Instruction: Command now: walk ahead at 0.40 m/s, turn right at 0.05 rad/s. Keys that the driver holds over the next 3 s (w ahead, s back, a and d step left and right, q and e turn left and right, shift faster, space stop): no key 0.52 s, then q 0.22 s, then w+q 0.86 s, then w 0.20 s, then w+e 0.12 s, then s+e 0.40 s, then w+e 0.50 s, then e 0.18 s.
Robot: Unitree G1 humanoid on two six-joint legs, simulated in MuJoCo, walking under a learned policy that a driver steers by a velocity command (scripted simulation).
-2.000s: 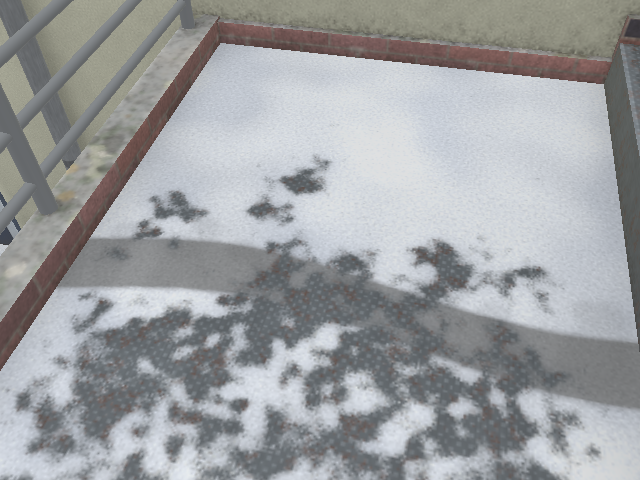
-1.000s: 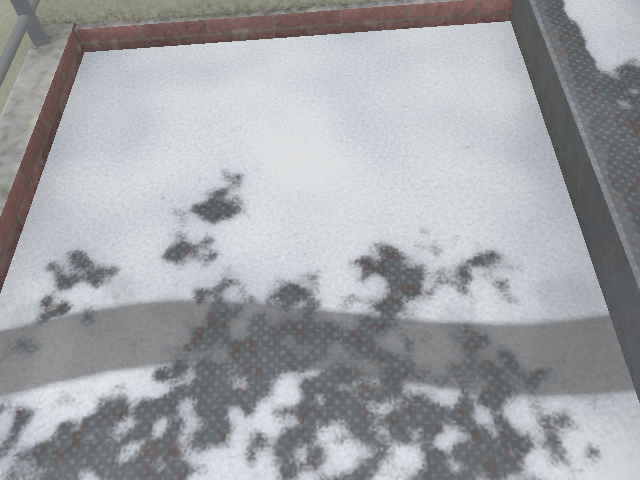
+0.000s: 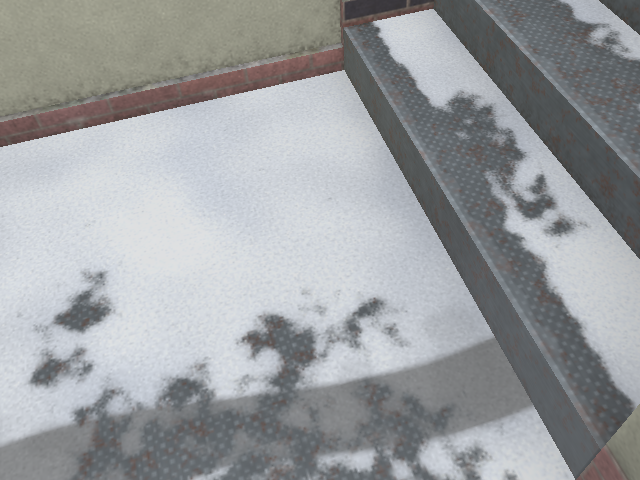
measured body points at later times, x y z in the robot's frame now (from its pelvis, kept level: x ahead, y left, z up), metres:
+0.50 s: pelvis +0.17 +0.04 -0.01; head +0.19 +0.03 +0.44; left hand +0.30 +0.31 -0.12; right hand +0.30 -0.21 -0.13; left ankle +0.22 +0.13 -0.74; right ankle +0.22 -0.10 -0.74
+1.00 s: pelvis +0.25 +0.07 +0.00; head +0.27 +0.09 +0.45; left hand +0.37 +0.36 -0.10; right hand +0.36 -0.20 -0.11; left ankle +0.21 +0.12 -0.74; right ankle +0.29 -0.10 -0.67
